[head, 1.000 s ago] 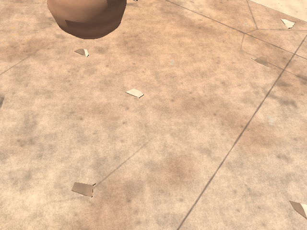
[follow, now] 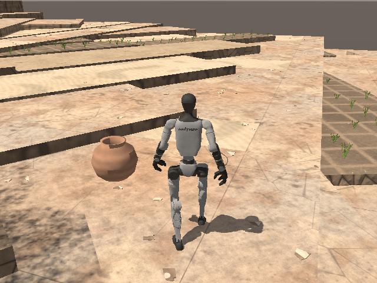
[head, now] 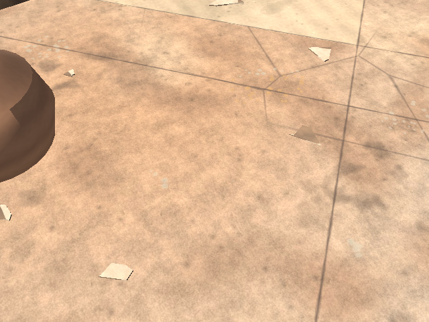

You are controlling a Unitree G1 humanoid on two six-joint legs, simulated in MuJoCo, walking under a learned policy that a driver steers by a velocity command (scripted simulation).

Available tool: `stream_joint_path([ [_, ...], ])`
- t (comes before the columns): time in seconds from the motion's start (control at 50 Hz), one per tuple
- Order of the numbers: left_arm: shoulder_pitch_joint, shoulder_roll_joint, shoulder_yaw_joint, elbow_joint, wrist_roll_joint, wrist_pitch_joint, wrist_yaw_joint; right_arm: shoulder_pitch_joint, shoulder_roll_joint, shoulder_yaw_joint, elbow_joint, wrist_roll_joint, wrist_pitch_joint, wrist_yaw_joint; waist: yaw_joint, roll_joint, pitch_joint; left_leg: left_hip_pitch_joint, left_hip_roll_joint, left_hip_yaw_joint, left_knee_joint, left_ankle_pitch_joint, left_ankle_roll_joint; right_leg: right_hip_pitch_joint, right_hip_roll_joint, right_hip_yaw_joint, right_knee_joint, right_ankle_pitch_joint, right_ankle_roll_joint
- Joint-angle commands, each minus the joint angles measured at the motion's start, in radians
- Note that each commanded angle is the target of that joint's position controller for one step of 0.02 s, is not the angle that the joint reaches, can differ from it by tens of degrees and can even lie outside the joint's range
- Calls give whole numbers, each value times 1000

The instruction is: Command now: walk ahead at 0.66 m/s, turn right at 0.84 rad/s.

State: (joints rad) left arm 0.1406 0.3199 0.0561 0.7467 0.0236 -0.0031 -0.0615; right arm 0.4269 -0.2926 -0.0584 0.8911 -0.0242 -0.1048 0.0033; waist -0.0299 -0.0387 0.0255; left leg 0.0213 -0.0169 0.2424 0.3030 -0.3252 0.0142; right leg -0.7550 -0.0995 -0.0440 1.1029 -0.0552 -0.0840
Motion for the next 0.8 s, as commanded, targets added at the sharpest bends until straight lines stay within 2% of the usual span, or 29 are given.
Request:
stream_joint_path([
  [0.02, -57, -44, -30, -80, 4, -13, -23, -150, -46, 7, -82, 12, -38, -8, 77, 72, 132, -255, 182, 51, -123, 738, 28, 191, 39, -96, -289, 180, -2],
  [0.04, -60, -40, -30, -78, 6, -17, -32, -132, -76, 0, -78, 17, -39, -17, 74, 65, 114, -210, 184, 64, -88, 811, 22, 243, 75, -137, -372, 229, -9],
  [0.06, -21, 8, -4, -91, -77, -44, -21, -181, -215, -35, -137, 43, -22, -46, 76, 121, 51, -147, 171, 32, -8, 990, -5, 304, 110, -111, -383, 204, 8],
  [0.08, 29, 50, 10, -88, -84, -50, -20, -205, -251, -48, -154, 52, -4, -63, 120, 142, -8, -91, 194, 22, 71, 1124, -18, 362, 140, -116, -414, 178, 3],
  [0.1, 106, 91, 30, -77, -75, -43, -17, -218, -265, -56, -171, 57, 15, -73, 157, 161, -60, -74, 212, 12, 175, 1218, -21, 456, 169, -122, -420, 146, -9],
  [0.12, 239, 153, 63, -52, -66, -29, -8, -237, -257, -60, -186, 58, 31, -72, 220, 156, -128, -93, 219, -9, 357, 1218, -20, 608, 185, -103, -426, 141, -38],
  [0.14, 381, 202, 93, -16, -59, -13, 15, -255, -207, -51, -193, 66, 35, -58, 274, 90, -176, -198, 184, -22, 627, 980, -39, 819, 175, -38, -501, 224, -74],
  [0.16, 344, 209, 89, -12, -59, -2, 43, -225, -55, -12, -193, 46, 27, -31, 207, -149, -85, -409, 17, -51, 988, -133, -81, 895, 87, 108, -570, 445, -115],
  [0.18, 227, 269, 81, -96, 3, -23, 42, -44, 11, 13, -236, 18, 6, -13, 32, -295, -216, -680, -103, -224, 1331, -376, -109, 1074, -97, 544, -495, 844, -329],
  [0.2, 197, 258, 86, -161, 22, -34, 27, -43, -106, 6, -266, 23, -13, -7, 88, -149, -456, -727, -88, -413, 1382, -299, -85, 1146, -216, 794, -680, 491, -425],
  [0.22, 121, 224, 83, -195, -11, -41, 21, -148, -165, -8, -288, 35, -21, -11, 76, 24, -347, -743, -52, -426, 1272, -213, -53, 1023, -175, 787, -771, 191, -384],
  [0.24, 57, 179, 73, -203, -44, -45, 23, -204, -161, -13, -297, 28, -12, -23, 26, 150, -211, -746, -17, -416, 1183, -158, -55, 863, -125, 739, -806, 52, -325],
  [0.26, 26, 157, 64, -212, -53, -49, 28, -208, -161, -14, -297, 19, 3, -32, -6, 163, -163, -704, 5, -423, 1124, -132, -66, 742, -109, 706, -815, 120, -303],
  [0.3, -2, 151, 68, -220, -40, -41, 42, -231, -160, -23, -302, 10, 33, -36, -27, 129, -107, -611, 27, -420, 990, -121, -91, 572, -23, 560, -805, 315, -259],
  [0.32, 8, 146, 69, -212, -44, -33, 52, -247, -134, -19, -304, 5, 38, -39, -23, 123, -100, -593, 29, -408, 918, -115, -104, 524, 9, 502, -782, 403, -244],
  [0.34, 28, 152, 73, -204, -46, -26, 65, -272, -104, -12, -312, -2, 40, -41, -12, 114, -110, -590, 15, -393, 852, -84, -117, 507, 36, 468, -757, 489, -231],
  [0.38, 46, 173, 81, -198, -51, 1, 90, -316, -70, -3, -326, 3, 48, -42, 1, 77, -160, -588, -22, -380, 726, 5, -136, 518, 77, 445, -714, 526, -190],
  [0.42, 38, 174, 82, -206, -61, 31, 110, -357, -70, -3, -330, 13, 57, -42, 15, 27, -198, -572, -47, -386, 618, 109, -140, 531, 107, 450, -683, 424, -129],
  [0.46, 35, 165, 80, -215, -64, 48, 122, -404, -75, -7, -335, 18, 59, -38, 34, -28, -193, -564, -62, -401, 536, 169, -135, 535, 121, 480, -670, 292, -87],
  [0.54, 46, 140, 76, -231, -50, 55, 120, -480, -94, -18, -345, 19, 40, -30, 68, -105, -142, -557, -72, -442, 378, 159, -115, 584, 104, 595, -629, 173, -80],
  [0.6, 5, 134, 73, -258, -50, 54, 112, -435, -123, -38, -321, 24, 22, -19, 46, -140, -137, -417, -62, -446, 184, 180, -82, 585, 114, 664, -565, 118, -55],
  [0.62, -7, 120, 67, -264, -54, 55, 108, -395, -121, -44, -304, 28, 18, -16, 24, -111, -137, -302, -32, -430, 60, 301, -59, 536, 153, 639, -502, -22, -28],
  [0.64, 68, 53, 46, -256, -48, 57, 101, -387, -141, -48, -305, 21, 25, -19, 61, 35, -188, -113, 137, -541, 48, 417, 19, 418, 224, 543, -332, -429, 14],
  [0.66, 127, 54, 43, -268, -47, 57, 97, -385, -185, -52, -328, -7, 44, -26, 101, 239, -182, -7, 337, -764, 72, 663, 169, 223, 339, 360, -157, -691, 70],
  [0.68, 151, 158, 68, -274, -44, 47, 85, -330, -169, -58, -314, -15, 51, -24, 94, 319, -223, -20, 449, -927, 43, 557, 268, 145, 252, 307, 42, -644, 120],
  [0.7, 119, 215, 83, -244, -49, 49, 82, -356, -119, -47, -331, -5, 55, -28, 69, 230, -171, -75, 381, -836, 48, 440, 253, 136, 202, 279, 117, -548, 151],
  [0.72, 100, 212, 85, -223, -49, 59, 85, -379, -92, -38, -335, 3, 67, -33, 63, 158, -127, -133, 301, -709, 54, 334, 207, 137, 181, 257, 157, -470, 165],
  [0.76, 99, 154, 63, -217, -42, 70, 91, -397, -101, -28, -336, 11, 88, -41, 61, 118, -74, -236, 236, -591, 29, 311, 183, 157, 164, 186, 214, -398, 176],
  [0.8, 75, 100, 41, -226, -43, 61, 91, -369, -110, -28, -317, 2, 99, -43, 44, 140, -75, -244, 191, -503, 9, 357, 187, 186, 153, 126, 135, -373, 175],
])
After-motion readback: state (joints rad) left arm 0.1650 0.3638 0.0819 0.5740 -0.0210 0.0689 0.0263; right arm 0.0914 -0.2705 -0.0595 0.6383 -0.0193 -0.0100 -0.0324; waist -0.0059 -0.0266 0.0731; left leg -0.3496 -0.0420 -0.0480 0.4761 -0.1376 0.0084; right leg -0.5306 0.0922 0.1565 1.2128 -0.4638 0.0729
